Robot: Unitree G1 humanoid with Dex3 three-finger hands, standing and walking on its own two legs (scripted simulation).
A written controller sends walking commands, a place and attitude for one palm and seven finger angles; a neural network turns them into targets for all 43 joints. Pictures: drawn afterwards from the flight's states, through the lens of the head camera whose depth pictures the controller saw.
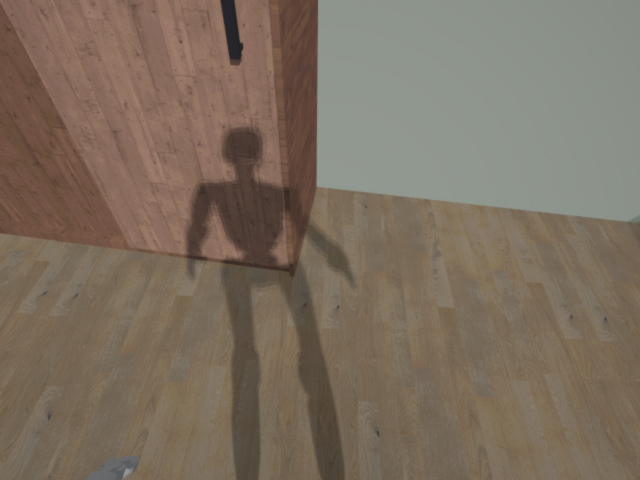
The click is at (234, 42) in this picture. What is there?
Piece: wardrobe's sliding door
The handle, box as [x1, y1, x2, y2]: [221, 0, 242, 59]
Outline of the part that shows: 221,0 230,58 238,59 241,55 240,51 242,48 242,43 239,42 234,1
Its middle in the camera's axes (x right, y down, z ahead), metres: -0.19 -0.49 +0.83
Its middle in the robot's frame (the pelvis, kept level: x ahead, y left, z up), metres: +0.96 +0.25 +0.20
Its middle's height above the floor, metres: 0.97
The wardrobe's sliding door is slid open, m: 0.00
